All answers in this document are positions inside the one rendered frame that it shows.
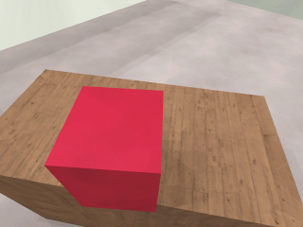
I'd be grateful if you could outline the carton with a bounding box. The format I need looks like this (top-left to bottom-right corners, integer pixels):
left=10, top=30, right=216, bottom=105
left=45, top=86, right=164, bottom=212

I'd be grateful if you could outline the pedestal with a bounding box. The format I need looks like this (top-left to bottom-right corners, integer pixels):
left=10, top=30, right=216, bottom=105
left=0, top=69, right=303, bottom=227

